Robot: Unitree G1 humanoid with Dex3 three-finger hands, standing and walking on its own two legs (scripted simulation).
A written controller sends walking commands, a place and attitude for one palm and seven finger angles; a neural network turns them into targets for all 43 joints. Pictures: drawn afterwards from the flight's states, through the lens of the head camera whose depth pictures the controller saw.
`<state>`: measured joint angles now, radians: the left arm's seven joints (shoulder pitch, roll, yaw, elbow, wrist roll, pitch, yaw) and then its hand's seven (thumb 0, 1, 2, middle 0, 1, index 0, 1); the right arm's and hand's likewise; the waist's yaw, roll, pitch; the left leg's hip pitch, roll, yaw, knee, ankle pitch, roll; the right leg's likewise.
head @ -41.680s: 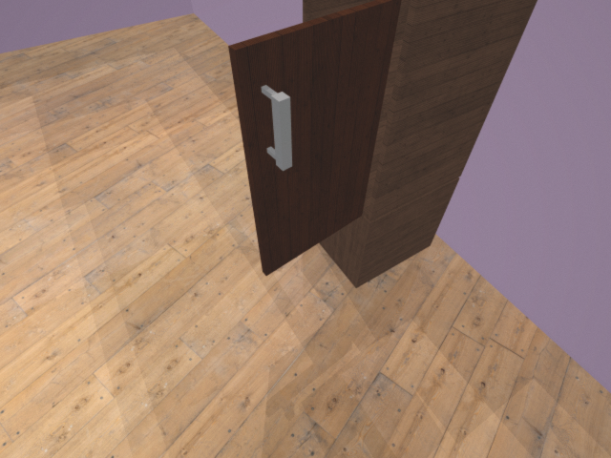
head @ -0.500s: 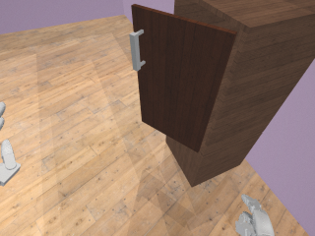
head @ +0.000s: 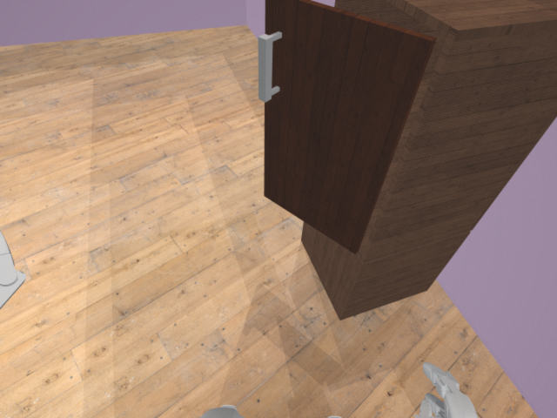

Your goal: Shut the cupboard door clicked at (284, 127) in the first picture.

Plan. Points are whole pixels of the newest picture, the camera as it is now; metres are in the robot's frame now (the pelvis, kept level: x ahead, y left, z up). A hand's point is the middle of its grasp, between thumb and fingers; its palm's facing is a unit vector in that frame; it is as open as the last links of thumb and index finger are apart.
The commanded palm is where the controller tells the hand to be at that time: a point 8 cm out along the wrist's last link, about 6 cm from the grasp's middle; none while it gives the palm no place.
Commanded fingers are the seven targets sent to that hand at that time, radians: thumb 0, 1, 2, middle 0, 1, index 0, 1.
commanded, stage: step back with the hand held close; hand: left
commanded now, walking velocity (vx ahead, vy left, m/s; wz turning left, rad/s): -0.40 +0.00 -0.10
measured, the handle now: (271, 67) +0.78 +0.07 +0.13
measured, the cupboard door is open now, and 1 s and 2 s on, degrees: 31 31 31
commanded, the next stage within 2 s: stop stepping back and stand still in 0.40 s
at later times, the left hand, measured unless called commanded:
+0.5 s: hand out of the picture +0.13 +0.26 +0.19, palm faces +0.38 -0.84 -0.40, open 7.4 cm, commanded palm +0.07 +0.30 +0.20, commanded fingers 0.00 0.90 0.90 -0.20 -0.30 -0.20 -0.30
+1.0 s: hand out of the picture +0.03 +0.30 +0.19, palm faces +0.44 -0.85 -0.30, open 7.4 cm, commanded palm -0.03 +0.33 +0.20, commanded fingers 0.00 0.90 0.90 -0.20 -0.30 -0.20 -0.30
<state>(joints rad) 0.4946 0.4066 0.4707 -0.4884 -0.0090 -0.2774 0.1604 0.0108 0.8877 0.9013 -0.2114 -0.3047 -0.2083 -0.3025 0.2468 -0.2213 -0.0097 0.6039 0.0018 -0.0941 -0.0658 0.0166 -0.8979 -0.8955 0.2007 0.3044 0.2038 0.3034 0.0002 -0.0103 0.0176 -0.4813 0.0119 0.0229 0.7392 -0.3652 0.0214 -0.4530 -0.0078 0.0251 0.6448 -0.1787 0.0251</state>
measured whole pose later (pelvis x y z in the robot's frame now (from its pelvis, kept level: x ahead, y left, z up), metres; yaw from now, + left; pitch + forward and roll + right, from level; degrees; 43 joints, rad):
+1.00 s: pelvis -0.20 +0.05 +0.01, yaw -6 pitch -2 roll -2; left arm 0.44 0.37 0.39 -0.44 -0.02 -0.17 0.20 0.01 0.89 0.90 -0.21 -0.30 -0.21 -0.30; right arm 0.33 -0.24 -0.01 0.69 -0.01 -0.07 -0.10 0.02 -0.90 -0.90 0.20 0.30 0.20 0.30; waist -0.01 -0.03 -0.08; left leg -0.34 0.04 0.04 0.64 -0.33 0.02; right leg -0.30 -0.01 -0.08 0.66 -0.39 -0.03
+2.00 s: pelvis -0.19 +0.07 +0.02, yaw -6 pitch +1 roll -1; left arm 0.48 0.42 0.34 -0.34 -0.02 -0.16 0.13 0.01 0.89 0.90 -0.21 -0.30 -0.20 -0.30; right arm 0.23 -0.21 0.03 0.65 0.02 -0.09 -0.03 0.01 -0.90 -0.90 0.20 0.30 0.20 0.30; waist 0.01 0.02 -0.03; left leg -0.33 0.03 0.09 0.53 -0.23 0.03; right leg -0.20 0.00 -0.09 0.49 -0.31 -0.01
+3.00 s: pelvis -0.20 +0.08 +0.03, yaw -7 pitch -2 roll +0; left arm 0.27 0.15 0.01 1.13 0.02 0.00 0.03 0.00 0.91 0.90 -0.20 -0.30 -0.20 -0.30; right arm 0.27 -0.16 -0.01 1.12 -0.01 0.01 -0.03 0.01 -0.91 -0.90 0.20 0.30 0.20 0.30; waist -0.01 0.00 0.01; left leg -0.21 0.01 0.11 0.40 -0.16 0.03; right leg -0.11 -0.02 -0.06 0.40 -0.26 -0.01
